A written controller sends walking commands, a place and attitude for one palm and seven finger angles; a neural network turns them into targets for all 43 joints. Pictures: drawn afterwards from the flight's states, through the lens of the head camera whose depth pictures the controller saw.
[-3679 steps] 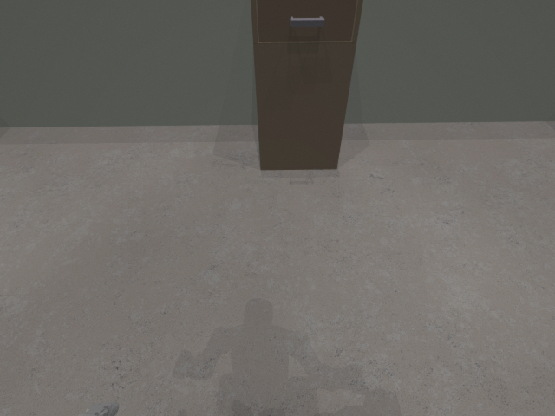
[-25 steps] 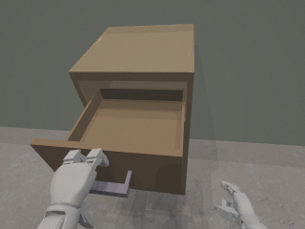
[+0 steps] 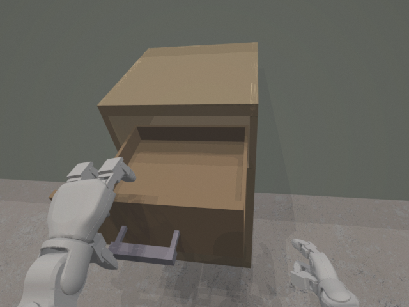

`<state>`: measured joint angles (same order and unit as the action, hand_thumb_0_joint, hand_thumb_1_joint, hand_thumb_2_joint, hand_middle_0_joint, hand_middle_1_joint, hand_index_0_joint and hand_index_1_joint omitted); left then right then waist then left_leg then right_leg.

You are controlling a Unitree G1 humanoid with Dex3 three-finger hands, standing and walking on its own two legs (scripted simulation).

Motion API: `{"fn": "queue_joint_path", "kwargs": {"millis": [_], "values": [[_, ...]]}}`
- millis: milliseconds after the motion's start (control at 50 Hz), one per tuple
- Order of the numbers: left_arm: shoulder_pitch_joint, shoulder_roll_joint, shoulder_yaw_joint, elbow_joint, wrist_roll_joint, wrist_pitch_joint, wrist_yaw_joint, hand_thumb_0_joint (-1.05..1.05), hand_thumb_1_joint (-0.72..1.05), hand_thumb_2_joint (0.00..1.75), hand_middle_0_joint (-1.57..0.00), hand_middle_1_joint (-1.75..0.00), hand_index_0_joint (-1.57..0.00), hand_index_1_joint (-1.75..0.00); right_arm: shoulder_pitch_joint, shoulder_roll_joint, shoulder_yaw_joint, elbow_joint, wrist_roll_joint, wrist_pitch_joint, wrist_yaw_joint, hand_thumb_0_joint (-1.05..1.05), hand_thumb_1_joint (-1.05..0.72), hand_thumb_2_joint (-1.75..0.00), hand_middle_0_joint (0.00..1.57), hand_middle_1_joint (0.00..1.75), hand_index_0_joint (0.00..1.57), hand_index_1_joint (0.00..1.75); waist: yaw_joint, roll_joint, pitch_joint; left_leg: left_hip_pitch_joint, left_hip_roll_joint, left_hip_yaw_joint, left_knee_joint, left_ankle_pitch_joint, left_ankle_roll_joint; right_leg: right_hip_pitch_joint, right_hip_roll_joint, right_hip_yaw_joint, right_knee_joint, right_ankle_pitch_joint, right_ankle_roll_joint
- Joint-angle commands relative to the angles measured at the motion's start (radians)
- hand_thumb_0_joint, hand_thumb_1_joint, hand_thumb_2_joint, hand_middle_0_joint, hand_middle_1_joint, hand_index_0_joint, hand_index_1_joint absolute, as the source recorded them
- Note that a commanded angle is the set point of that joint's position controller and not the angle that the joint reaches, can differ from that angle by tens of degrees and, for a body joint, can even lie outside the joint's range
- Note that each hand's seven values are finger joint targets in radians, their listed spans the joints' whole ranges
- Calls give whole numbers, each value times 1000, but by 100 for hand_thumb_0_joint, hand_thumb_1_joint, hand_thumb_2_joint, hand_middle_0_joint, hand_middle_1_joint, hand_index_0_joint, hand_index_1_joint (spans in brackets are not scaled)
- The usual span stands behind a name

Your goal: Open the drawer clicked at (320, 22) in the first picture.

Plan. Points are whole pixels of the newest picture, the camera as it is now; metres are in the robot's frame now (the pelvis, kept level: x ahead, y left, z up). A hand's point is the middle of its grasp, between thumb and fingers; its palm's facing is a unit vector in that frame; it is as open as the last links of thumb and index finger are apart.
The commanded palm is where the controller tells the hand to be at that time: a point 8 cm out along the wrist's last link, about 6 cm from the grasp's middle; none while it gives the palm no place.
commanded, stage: lift the hand off the handle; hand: left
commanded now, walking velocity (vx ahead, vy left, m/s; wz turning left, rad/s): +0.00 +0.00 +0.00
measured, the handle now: (145, 243) +0.23 +0.17 +0.02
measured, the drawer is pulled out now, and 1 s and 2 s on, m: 0.29 0.29 0.29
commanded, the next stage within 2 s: draw the hand back to the body in 0.24 s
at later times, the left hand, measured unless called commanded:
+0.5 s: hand (107, 215) +0.20 +0.19 +0.16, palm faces +0.17 -0.11 -0.98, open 13.8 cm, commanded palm +0.15 +0.19 +0.22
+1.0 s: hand (88, 217) +0.19 +0.21 +0.17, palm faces +0.22 -0.41 -0.89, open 13.8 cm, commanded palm +0.14 +0.23 +0.22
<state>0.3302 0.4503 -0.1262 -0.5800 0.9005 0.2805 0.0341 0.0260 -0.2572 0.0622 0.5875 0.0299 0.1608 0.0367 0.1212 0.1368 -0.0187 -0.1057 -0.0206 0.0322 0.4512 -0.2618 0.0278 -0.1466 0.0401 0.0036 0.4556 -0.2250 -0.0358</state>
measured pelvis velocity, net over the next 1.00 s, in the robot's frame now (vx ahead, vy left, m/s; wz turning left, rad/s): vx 0.00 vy -0.01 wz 0.03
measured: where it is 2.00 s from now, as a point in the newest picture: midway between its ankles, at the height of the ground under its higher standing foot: outside the picture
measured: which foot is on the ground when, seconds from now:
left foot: down 0.00-1.00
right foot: down 0.00-1.00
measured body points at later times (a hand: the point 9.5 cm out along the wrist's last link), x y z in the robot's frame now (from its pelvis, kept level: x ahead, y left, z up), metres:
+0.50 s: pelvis -0.01 -0.01 +0.00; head -0.04 -0.08 +0.44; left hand +0.18 +0.19 +0.21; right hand +0.23 -0.20 -0.09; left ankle +0.00 +0.10 -0.74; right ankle +0.02 -0.10 -0.74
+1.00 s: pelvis +0.00 -0.01 +0.00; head -0.01 -0.06 +0.44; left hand +0.17 +0.23 +0.22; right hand +0.24 -0.20 -0.08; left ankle +0.00 +0.10 -0.74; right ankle +0.02 -0.10 -0.74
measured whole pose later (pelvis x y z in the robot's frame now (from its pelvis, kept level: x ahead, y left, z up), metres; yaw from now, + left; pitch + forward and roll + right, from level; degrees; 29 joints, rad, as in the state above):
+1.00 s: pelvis +0.00 -0.01 +0.00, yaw +2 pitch -4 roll +0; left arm 0.44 0.52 0.14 -0.62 0.46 0.11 0.00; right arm 0.08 -0.28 0.05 0.56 0.03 0.06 -0.02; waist 0.10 0.13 0.01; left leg -0.14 -0.02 0.00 0.49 -0.28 0.02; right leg -0.16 0.04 -0.03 0.47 -0.24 -0.04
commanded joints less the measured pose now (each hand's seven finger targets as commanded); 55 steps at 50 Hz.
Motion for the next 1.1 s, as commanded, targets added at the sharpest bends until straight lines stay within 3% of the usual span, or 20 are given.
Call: {"fn": "queue_joint_path", "kwargs": {"millis": [0,60,100,120,200,220,280,400,460,500,520,640,700,820,920,940,960,1000,1020,1080], "values": [[-180,179,144,-229,-24,13,-5,0,-50,30,-30,-120,-30,-120,-269,-80,-27,-205,21,-36,1,0,-90,-90,20,30,20,30,-5,-63,-72,-76,49,-34,-98,155,-3,82,-19,41,-72,73,16],[-200,157,118,-235,-8,5,-17,0,-50,30,-30,-120,-30,-120,-249,-71,-24,-205,10,-38,8,0,-90,-90,20,30,20,30,7,-96,-91,-58,34,-31,-89,194,2,80,-25,41,-79,75,15],[-258,233,191,-256,-23,13,-13,0,-50,30,-30,-120,-30,-120,-274,-79,-22,-207,20,-37,2,0,-90,-90,20,30,20,30,-1,-80,-94,-77,48,-37,-92,143,-2,91,-20,59,-79,45,15],[-262,187,151,-256,0,13,-20,0,-50,30,-30,-120,-30,-120,-266,-62,-13,-217,10,-42,9,0,-90,-90,20,30,20,30,19,-91,-118,-69,33,-31,-84,166,1,92,-29,54,-76,34,13],[-198,203,193,-181,-52,19,-37,0,-50,30,-30,-120,-30,-120,-266,-75,-25,-195,27,-34,15,0,-90,-90,20,30,20,30,-3,-82,-58,-93,41,-33,-91,133,-7,72,-22,63,-85,33,12],[-202,175,164,-190,-38,23,-46,0,-50,30,-30,-120,-30,-120,-261,-61,-16,-210,20,-35,21,0,-90,-90,20,30,20,30,16,-115,-85,-95,27,-26,-81,146,-3,86,-32,61,-81,25,16],[-213,197,179,-168,-43,11,-52,0,-50,30,-30,-120,-30,-120,-254,-71,-26,-196,20,-33,15,0,-90,-90,20,30,20,30,-1,-146,-50,-88,22,-23,-73,129,-3,43,-33,77,-103,-6,21],[-261,265,230,-234,-39,-20,-33,0,-50,30,-30,-120,-30,-120,-260,-82,-23,-205,22,-60,-5,0,-90,-90,20,30,20,30,-8,-55,-108,-78,28,-28,-61,84,-3,49,-37,92,-109,-66,14],[-225,232,208,-173,-23,-36,-34,0,-50,30,-30,-120,-30,-120,-228,-71,-21,-191,6,-67,-7,0,-90,-90,20,30,20,30,2,-104,-92,-69,13,-27,-55,117,0,36,-46,85,-117,-53,17],[-226,304,289,-190,-54,-40,-27,0,-50,30,-30,-120,-30,-120,-248,-85,-25,-191,18,-75,-16,0,-90,-90,20,30,20,30,-3,-71,-92,-73,22,-34,-51,97,-5,36,-43,104,-118,-50,13],[-201,257,254,-183,-45,-42,-34,0,-50,30,-30,-120,-30,-120,-228,-67,-18,-203,8,-80,-11,0,-90,-90,20,30,20,30,14,-110,-125,-76,9,-34,-42,138,-1,68,-53,86,-96,-5,15],[-90,280,307,-130,-96,-49,-57,0,-50,30,-30,-120,-30,-120,-210,-80,-30,-188,14,-81,-20,0,-90,-90,20,30,20,30,-8,-149,-43,-91,10,-27,-38,117,-3,11,-52,94,-113,-21,27],[-122,301,321,-219,-116,-71,-51,0,-50,30,-30,-120,-30,-120,-222,-96,-27,-210,23,-97,-29,0,-90,-90,20,30,20,30,-18,-88,-66,-73,19,-32,-32,94,-8,-6,-52,85,-117,-41,24],[-37,301,342,-270,-96,-112,-18,0,-50,30,-30,-120,-30,-120,-166,-92,-21,-228,2,-112,-39,0,-90,-90,20,30,20,30,6,-94,-123,-60,14,-39,-17,151,-6,21,-61,51,-87,37,22],[-53,323,380,-219,-99,-113,-8,0,-50,30,-30,-120,-30,-120,-160,-91,-24,-210,1,-109,-40,0,-90,-90,20,30,20,30,0,-78,-72,-70,15,-52,-27,133,-9,-11,-54,46,-89,16,13],[-98,-81,338,-262,-833,-260,20,0,-47,32,-30,-118,-30,-118,-86,7,-34,-249,-1,-195,-66,0,-90,-90,20,30,20,30,-104,-250,39,-11,42,-53,-22,56,21,-56,-32,-14,-112,7,11],[68,40,434,-129,-857,-318,49,0,-43,33,-29,-115,-29,-115,-47,-35,-39,-199,-13,-247,-84,0,-90,-90,20,30,20,30,-81,-295,35,-13,58,-56,-31,24,16,-53,-33,-8,-106,-27,15],[121,73,492,-195,-925,-366,68,0,-36,36,-29,-111,-29,-111,-56,-47,-43,-178,-12,-275,-99,0,-90,-90,20,30,20,30,-64,-211,21,-20,58,-67,-54,12,1,-40,-43,-4,-118,-51,12],[39,45,460,-321,-931,-407,72,0,-32,37,-29,-109,-29,-109,-44,-37,-34,-202,-20,-301,-104,0,-90,-90,20,30,20,30,-58,-126,-67,5,46,-59,-51,56,4,6,-60,-10,-104,-16,10],[81,56,475,-356,-941,-444,101,0,-22,42,-28,-102,-28,-102,-1,-35,-38,-178,-33,-349,-113,0,-90,-90,20,30,20,30,-50,-50,-106,12,53,-58,-50,172,-8,49,-67,-15,-72,104,4]]}}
